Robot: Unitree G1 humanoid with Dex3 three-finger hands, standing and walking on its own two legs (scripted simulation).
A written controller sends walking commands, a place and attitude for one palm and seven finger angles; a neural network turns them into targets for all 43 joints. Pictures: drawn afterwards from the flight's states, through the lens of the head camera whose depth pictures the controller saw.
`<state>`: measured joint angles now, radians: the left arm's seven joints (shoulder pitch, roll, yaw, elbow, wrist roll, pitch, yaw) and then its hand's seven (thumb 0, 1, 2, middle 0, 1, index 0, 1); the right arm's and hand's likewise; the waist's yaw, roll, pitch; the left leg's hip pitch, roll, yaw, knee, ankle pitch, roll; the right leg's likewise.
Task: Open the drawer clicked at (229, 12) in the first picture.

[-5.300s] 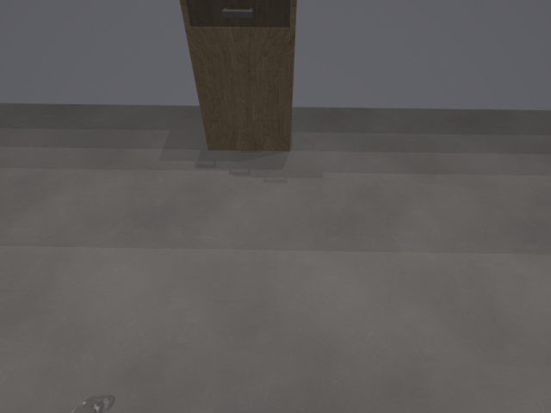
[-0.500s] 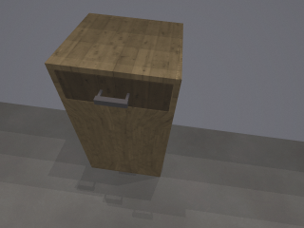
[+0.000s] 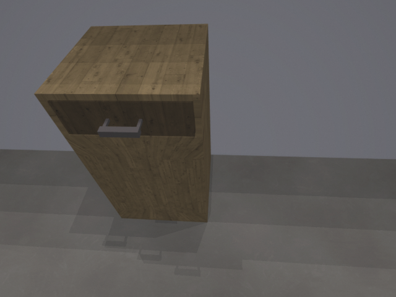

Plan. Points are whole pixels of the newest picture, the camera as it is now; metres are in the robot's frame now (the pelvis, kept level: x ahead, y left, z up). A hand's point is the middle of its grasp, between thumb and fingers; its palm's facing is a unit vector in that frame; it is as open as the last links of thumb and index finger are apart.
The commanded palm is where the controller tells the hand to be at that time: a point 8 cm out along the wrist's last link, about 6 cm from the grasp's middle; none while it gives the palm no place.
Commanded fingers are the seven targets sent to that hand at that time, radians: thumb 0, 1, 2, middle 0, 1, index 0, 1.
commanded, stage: come to a stop and stand still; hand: left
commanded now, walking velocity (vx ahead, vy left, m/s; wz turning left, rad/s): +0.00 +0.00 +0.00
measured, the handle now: (121, 126) +0.57 +0.27 -0.02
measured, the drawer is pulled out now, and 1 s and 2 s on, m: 0.00 0.00 0.00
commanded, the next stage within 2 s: look again from close up in 0.44 s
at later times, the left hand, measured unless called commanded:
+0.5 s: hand out of the picture -0.04 +0.17 -0.17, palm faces +0.06 -0.98 -0.18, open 7.3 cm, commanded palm none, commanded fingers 0.00 0.90 0.90 -0.20 -0.30 -0.20 -0.30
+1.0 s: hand out of the picture -0.01 +0.21 -0.17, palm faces +0.04 -0.98 -0.22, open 7.3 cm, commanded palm none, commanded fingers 0.00 0.90 0.90 -0.20 -0.30 -0.20 -0.30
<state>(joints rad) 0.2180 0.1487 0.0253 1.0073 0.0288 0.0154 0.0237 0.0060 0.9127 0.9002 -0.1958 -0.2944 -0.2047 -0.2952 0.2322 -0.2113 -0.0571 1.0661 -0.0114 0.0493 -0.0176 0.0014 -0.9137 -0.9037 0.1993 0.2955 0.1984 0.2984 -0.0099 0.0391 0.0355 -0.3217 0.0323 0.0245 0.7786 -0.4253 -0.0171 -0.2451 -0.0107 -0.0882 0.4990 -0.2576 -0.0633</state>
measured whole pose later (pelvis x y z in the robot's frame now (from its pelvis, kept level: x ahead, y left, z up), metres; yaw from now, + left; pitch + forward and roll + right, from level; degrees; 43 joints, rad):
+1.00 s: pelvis -0.01 +0.04 +0.00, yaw +1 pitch -1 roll +0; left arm 0.29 0.14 0.00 1.11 0.01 -0.02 0.03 0.01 0.92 0.90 -0.19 -0.29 -0.20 -0.29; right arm 0.35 -0.13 0.03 1.09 -0.02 -0.03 -0.03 0.01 -0.92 -0.90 0.20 0.30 0.20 0.30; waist 0.00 0.04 0.00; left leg -0.14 -0.03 0.05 0.46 -0.30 0.03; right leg -0.24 -0.05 -0.08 0.50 -0.24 0.00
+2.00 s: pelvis +0.00 +0.03 -0.01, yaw +1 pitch -1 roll +0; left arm 0.23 0.16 0.00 1.03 0.01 -0.02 0.05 0.00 0.93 0.90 -0.20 -0.29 -0.20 -0.30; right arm 0.28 -0.18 -0.01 1.03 -0.02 -0.01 -0.02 0.01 -0.92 -0.90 0.20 0.30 0.20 0.30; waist -0.02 0.03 0.04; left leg -0.17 0.00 0.04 0.54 -0.36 0.02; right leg -0.26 -0.03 -0.08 0.57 -0.29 -0.01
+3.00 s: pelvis +0.01 +0.01 +0.00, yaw +2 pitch -1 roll +0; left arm 0.30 0.13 0.00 1.13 0.02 -0.02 0.03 0.01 0.93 0.90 -0.20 -0.29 -0.20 -0.29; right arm 0.30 -0.13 0.02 1.14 -0.02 -0.03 -0.04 0.00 -0.92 -0.90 0.20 0.30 0.20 0.30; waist 0.01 0.01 0.02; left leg -0.12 0.02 0.02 0.47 -0.34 -0.01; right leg -0.21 -0.01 -0.11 0.50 -0.29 -0.04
